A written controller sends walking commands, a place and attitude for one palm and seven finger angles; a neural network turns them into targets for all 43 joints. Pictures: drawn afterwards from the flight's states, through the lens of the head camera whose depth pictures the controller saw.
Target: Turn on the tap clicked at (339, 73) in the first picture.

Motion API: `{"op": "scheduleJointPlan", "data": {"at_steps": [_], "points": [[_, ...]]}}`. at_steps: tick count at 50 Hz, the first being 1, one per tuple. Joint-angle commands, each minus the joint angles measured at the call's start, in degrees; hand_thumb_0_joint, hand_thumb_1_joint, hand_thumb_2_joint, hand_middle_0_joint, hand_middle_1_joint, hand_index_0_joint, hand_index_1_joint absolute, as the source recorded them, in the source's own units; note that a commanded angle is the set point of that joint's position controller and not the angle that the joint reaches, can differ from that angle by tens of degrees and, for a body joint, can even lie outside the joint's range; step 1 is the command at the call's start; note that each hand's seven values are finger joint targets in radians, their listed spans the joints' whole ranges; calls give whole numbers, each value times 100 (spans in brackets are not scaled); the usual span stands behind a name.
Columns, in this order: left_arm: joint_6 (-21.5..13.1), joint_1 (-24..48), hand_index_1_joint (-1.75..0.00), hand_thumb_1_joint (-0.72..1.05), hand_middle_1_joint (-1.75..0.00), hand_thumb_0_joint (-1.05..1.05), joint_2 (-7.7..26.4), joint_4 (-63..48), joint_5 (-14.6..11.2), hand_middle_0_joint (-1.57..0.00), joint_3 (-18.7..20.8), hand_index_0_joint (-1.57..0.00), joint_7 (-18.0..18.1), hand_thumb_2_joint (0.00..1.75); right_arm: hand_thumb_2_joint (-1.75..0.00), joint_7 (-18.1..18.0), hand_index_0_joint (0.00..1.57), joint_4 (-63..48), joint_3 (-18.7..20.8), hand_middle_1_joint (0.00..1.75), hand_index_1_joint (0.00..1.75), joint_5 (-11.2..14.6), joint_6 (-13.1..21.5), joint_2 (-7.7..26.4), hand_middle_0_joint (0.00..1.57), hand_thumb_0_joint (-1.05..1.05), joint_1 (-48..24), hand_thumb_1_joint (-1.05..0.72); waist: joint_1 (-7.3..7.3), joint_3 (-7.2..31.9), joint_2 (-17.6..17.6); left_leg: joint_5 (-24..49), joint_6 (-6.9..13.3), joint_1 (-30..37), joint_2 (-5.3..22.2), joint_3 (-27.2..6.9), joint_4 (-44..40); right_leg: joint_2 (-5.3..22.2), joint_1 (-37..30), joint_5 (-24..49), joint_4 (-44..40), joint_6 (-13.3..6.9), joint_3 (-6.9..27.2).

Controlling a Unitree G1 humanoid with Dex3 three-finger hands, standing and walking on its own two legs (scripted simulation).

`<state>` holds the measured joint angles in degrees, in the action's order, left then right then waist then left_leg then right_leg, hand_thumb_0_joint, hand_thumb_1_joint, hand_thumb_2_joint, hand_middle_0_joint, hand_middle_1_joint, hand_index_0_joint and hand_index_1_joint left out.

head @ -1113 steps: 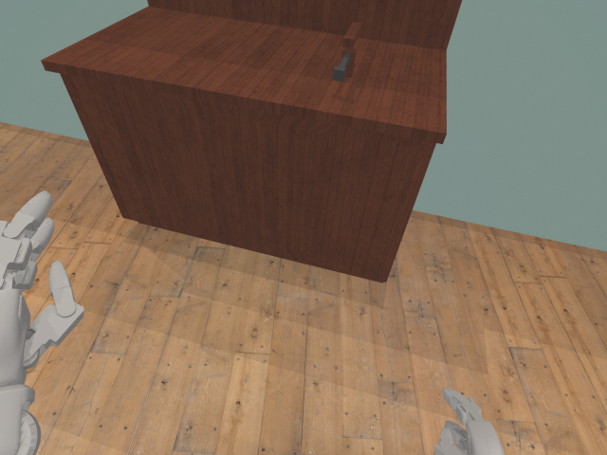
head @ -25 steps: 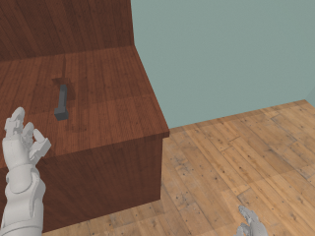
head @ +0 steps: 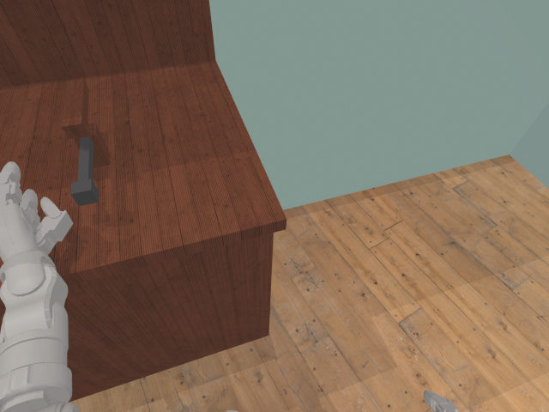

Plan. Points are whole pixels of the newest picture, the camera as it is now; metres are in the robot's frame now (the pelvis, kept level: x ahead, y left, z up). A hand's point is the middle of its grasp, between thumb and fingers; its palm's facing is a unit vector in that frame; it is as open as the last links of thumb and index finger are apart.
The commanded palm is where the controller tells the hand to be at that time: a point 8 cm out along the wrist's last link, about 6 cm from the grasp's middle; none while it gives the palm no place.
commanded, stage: reach beside the lever's end, fingers flat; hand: left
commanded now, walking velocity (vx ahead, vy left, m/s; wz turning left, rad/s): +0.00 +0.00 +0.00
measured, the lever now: (85, 192) +0.40 +0.32 +0.09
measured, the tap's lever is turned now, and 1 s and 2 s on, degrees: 0 3 22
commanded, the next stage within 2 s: push the lever round in 0.54 s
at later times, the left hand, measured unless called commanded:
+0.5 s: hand (63, 215) +0.36 +0.34 +0.08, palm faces +0.59 -0.81 -0.06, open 7.8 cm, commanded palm +0.31 +0.36 +0.09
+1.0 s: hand (84, 207) +0.38 +0.31 +0.08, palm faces +0.56 -0.83 -0.05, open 7.8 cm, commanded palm +0.33 +0.34 +0.09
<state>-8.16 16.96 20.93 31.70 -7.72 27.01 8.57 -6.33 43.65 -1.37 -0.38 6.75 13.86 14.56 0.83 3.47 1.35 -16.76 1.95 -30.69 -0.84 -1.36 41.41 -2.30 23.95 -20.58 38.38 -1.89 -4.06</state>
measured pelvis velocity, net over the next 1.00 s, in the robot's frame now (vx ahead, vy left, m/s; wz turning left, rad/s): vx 0.00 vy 0.00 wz -0.01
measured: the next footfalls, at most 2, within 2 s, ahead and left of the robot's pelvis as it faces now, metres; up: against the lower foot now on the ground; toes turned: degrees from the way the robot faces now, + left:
none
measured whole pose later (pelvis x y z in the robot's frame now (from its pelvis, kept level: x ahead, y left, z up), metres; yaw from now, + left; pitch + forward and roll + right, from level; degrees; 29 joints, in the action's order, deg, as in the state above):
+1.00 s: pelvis +0.00 +0.00 -0.01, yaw +0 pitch +8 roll -2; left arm -11.7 20.5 20.7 36.4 -7.0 26.4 8.1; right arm -5.2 42.3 -1.4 -0.1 5.1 13.9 15.6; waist 1.4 5.1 1.7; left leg -18.3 1.8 -34.2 -0.3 -1.6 44.4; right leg -2.9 27.2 -21.8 40.7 -2.1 -4.2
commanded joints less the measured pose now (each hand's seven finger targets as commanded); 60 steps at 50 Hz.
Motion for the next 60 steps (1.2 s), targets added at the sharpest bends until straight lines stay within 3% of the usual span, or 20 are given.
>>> {"op": "scheduleJointPlan", "data": {"at_steps": [1, 7, 12, 14, 17, 19, 23, 26, 28, 29, 32, 35, 37, 43, 46, 47, 48, 50, 53, 60], "points": [[-640, 2041, -15, 90, -15, 0, 1797, -1005, 89, -15, 344, -15, -125, 90, -90, -91, 20, -639, 326, 30, 30, -19, 230, 895, 20, 0, -60, -90, 18, 1492, 547, 783, -32, 1182, 51, -331, -498, -40, 107, 1028, -466, 31, 299], [-727, 2251, -15, 90, -15, 0, 2193, -341, 46, -15, 627, -15, -327, 90, -90, -68, 20, -573, 354, 30, 30, -4, 128, 973, 20, 0, 195, -90, 38, 1602, 376, 944, -8, 958, 55, -306, -352, -53, 110, 1225, -371, 61, 297], [-833, 1804, -15, 90, -15, 0, 2028, -688, -9, -15, 581, -15, -411, 90, -90, 44, 20, -723, 413, 30, 30, 5, 81, 976, 20, 0, 309, -90, -102, 2017, 657, 1683, -59, 1353, 81, -308, -252, -108, 30, 1629, -237, 42, 257], [-837, 1650, -15, 90, -15, 0, 1878, -767, -22, -15, 472, -15, -416, 90, -90, 83, 20, -756, 417, 30, 30, 33, 61, 960, 20, 0, 267, -90, -59, 1847, 586, 1711, -37, 1299, 91, -294, -227, -116, 93, 1644, -235, 58, 257], [-774, 1502, -15, 90, -15, 0, 2172, -567, -77, -15, 829, -15, -386, 90, -90, 72, 20, -742, 418, 30, 30, 50, 2, 996, 20, 0, 266, -90, -79, 1523, 287, 1364, 8, 905, 72, -258, -259, -115, 28, 1541, -276, 67, 282], [-759, 1507, -15, 90, -15, 0, 2088, -699, -108, -15, 790, -15, -386, 90, -90, 62, 20, -799, 414, 30, 30, 61, -11, 958, 20, 0, 210, -90, -81, 1547, 339, 1293, 21, 868, 54, -216, -281, -95, -28, 1566, -270, 76, 304], [-895, 1801, -15, 90, -15, 0, 1964, -1337, -2, -15, 575, -15, -317, 90, -90, 64, 20, -810, 410, 30, 30, 26, 26, 924, 20, 0, 174, -90, -26, 1734, 904, 1524, -50, 1351, 110, -295, -264, -128, 225, 1436, -217, 42, 270], [-895, 1824, -15, 90, -15, 0, 1901, -1153, 3, -15, 501, -15, -318, 90, -90, 37, 20, -748, 385, 30, 30, 22, 43, 935, 20, 0, 131, -90, 76, 1492, 602, 1251, -23, 1168, 110, -321, -249, -136, 333, 1287, -237, 43, 270], [-877, 1862, -15, 90, -15, 0, 1875, -1098, -35, -15, 501, -15, -359, 90, -90, -2, 20, -744, 386, 30, 30, 36, 45, 932, 20, 0, 113, -90, 55, 1549, 477, 1116, -24, 1123, 107, -333, -303, -124, 254, 1213, -257, 40, 268], [-821, 1845, -15, 90, -15, 0, 1709, -1071, -64, -15, 345, -15, -399, 90, -90, -11, 20, -773, 380, 30, 30, 60, 56, 918, 20, 0, 68, -90, 60, 1510, 561, 995, -29, 1140, 107, -324, -329, -115, 295, 1131, -288, 42, 265], [-640, 1941, -15, 90, -15, 0, 1877, -779, -56, -15, 431, -15, -429, 90, -90, -64, 20, -727, 352, 30, 30, 76, 55, 944, 20, 0, 85, -90, 53, 1423, 485, 746, -20, 1019, 92, -347, -376, -101, 299, 975, -356, 39, 266], [-516, 2217, -15, 90, -15, 0, 1623, -741, -20, -15, 125, -15, -415, 90, -90, -76, 20, -778, 315, 30, 30, 94, 75, 912, 20, 0, 28, -90, 123, 1349, 463, 585, -6, 995, 83, -364, -419, -67, 369, 886, -404, 54, 266], [-515, 2313, -15, 90, -15, 0, 1803, -628, 16, -15, 264, -15, -345, 90, -90, -82, 20, -745, 306, 30, 30, 76, 76, 925, 20, 0, 59, -90, 105, 1311, 439, 470, -2, 924, 82, -384, -416, -79, 378, 801, -430, 52, 278], [-833, 2264, -15, 90, -15, 0, 1714, -882, 131, -15, 225, -15, -89, 90, -90, 0, 20, -765, 325, 30, 30, 14, 118, 891, 20, 0, 67, -90, 15, 1778, 644, 765, -62, 1243, 118, -434, -351, -95, 374, 923, -286, 26, 253], [-795, 2295, -15, 90, -15, 0, 1471, -805, 146, -15, 14, -15, -41, 90, -90, 27, 20, -753, 305, 30, 30, 17, 114, 878, 20, 0, 45, -90, 80, 1551, 600, 730, -48, 1123, 104, -406, -345, -84, 383, 968, -300, 24, 246], [-737, 2072, -15, 90, -15, 0, 1697, -681, 139, -15, 271, -15, -21, 90, -90, 17, 20, -746, 321, 30, 30, 15, 90, 906, 20, 0, 74, -90, -6, 1578, 438, 709, -31, 990, 98, -392, -357, -89, 246, 978, -316, 24, 249], [-726, 2291, -15, 90, -15, 0, 1663, -826, 132, -15, 177, -15, -20, 90, -90, 3, 20, -768, 315, 30, 30, 30, 72, 901, 20, 0, 37, -90, 83, 1597, 389, 711, -9, 971, 92, -351, -361, -62, 199, 1039, -343, 48, 272], [-674, 2240, -15, 90, -15, 0, 1600, -859, 104, -15, 166, -15, -6, 90, -90, 0, 20, -780, 321, 30, 30, 32, 63, 878, 20, 0, 35, -90, 41, 1632, 329, 805, 5, 965, 74, -290, -350, -60, 77, 1189, -365, 55, 290], [-641, 2325, -15, 90, -15, 0, 1505, -937, 160, -15, 39, -15, 31, 90, -90, 0, 20, -753, 307, 30, 30, 37, 45, 859, 20, 0, 35, -90, 76, 1545, 544, 856, -5, 1026, 78, -296, -360, -61, 155, 1190, -365, 46, 290], [-760, 2192, -15, 90, -15, 0, 1393, -1001, 111, -15, 17, -15, 67, 90, -90, 14, 20, -709, 352, 30, 30, 25, 53, 860, 20, 0, 66, -90, 67, 1664, 353, 1010, 4, 1084, 85, -263, -308, -71, 70, 1379, -359, 51, 310]]}}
